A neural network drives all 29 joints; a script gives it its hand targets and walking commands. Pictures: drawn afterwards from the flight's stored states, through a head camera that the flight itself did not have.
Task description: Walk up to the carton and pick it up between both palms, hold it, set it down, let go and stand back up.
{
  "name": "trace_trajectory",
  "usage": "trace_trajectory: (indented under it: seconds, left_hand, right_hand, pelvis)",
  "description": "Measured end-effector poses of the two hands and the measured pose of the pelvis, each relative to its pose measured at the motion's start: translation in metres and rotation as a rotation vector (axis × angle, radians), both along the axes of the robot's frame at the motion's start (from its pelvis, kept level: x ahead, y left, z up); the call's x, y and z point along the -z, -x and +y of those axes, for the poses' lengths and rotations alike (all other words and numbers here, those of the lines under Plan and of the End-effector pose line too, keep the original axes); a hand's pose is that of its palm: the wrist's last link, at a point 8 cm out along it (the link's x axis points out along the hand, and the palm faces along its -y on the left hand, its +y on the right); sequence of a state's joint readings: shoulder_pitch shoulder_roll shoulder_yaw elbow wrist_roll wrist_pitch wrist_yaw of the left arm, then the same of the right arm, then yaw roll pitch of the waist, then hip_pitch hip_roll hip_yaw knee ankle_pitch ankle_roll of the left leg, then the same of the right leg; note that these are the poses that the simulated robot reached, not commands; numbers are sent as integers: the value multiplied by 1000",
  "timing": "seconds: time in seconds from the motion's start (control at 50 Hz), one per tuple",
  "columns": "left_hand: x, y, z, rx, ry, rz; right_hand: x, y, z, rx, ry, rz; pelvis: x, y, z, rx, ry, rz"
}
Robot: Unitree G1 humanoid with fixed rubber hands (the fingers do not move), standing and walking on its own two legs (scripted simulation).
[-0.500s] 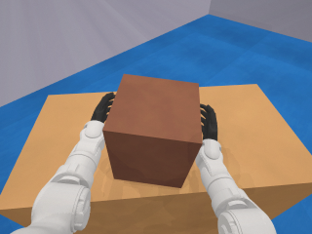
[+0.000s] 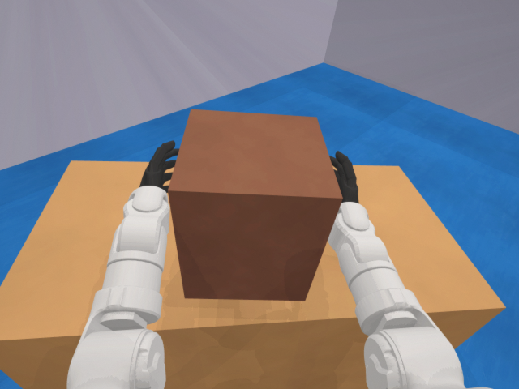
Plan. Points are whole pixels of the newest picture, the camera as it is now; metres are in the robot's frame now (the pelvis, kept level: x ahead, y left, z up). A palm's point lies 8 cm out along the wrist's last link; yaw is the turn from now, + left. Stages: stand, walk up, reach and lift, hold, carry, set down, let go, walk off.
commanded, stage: reach and lift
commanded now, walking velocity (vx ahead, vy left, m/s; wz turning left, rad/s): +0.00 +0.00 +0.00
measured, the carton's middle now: (250, 208) +0.39 -0.03 +0.11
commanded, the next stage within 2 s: hold in 1.62 s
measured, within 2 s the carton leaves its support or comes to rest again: neither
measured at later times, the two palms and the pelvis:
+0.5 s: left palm (149, 183) +0.37 +0.12 +0.18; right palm (348, 186) +0.36 -0.18 +0.17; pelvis -0.02 -0.02 +0.00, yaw -1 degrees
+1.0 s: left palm (154, 183) +0.37 +0.12 +0.18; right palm (353, 181) +0.36 -0.18 +0.18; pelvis +0.00 -0.03 +0.00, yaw +1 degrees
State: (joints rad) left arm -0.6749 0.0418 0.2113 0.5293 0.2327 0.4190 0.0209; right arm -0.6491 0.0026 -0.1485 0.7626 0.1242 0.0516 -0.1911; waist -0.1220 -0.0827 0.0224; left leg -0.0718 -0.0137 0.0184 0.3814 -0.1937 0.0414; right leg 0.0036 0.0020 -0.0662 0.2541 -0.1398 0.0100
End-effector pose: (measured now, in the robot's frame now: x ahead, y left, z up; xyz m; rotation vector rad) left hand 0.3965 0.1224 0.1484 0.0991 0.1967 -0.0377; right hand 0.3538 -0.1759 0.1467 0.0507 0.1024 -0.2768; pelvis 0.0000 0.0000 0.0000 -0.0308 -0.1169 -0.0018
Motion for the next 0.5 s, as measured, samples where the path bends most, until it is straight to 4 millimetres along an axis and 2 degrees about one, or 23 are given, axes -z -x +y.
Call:
trace_trajectory:
  seconds: [0.12,0.22,0.36,0.5]
  left_hand:
    - [-3,12,-4,-11,-26,12]
    - [-14,20,-7,-40,-38,12]
    - [-26,27,-4,-91,-29,31]
    - [-35,29,1,-131,6,34]
  right_hand:
    - [8,11,-4,-10,-16,9]
    - [5,12,-7,-31,-28,5]
    - [-8,6,-5,-77,-30,23]
    - [-27,-4,-2,-115,-14,24]
  pelvis:
    - [0,10,2,6,-5,3]
    - [1,18,2,19,-10,6]
    - [0,25,-5,28,-18,13]
    - [0,24,-17,18,-21,24]
